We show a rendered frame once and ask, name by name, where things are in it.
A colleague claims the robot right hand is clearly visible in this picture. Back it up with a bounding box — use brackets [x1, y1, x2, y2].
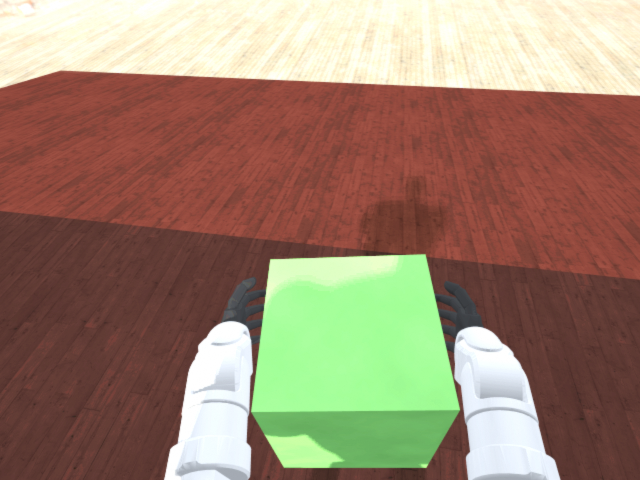
[434, 281, 484, 353]

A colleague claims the robot left hand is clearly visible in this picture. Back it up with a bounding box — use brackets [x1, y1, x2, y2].
[221, 277, 266, 345]

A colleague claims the carton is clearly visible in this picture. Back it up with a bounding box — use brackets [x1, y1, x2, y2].
[251, 254, 460, 468]

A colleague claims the robot left forearm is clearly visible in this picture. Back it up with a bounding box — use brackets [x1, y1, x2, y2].
[164, 321, 253, 480]

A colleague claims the robot right forearm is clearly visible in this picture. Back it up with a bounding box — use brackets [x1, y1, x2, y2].
[454, 327, 560, 480]

